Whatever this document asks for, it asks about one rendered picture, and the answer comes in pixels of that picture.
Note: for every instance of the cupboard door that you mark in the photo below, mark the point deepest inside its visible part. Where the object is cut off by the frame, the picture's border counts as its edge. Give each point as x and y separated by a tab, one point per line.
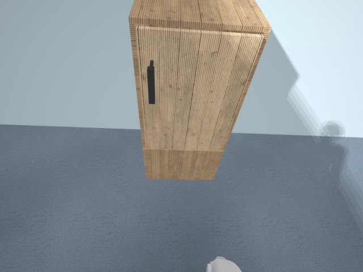
200	77

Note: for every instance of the handle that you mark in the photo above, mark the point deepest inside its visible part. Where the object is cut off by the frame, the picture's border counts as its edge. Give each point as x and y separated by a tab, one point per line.
151	82

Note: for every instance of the robot right thigh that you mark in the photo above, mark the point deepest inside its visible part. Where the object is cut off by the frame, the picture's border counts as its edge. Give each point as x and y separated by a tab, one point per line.
221	265

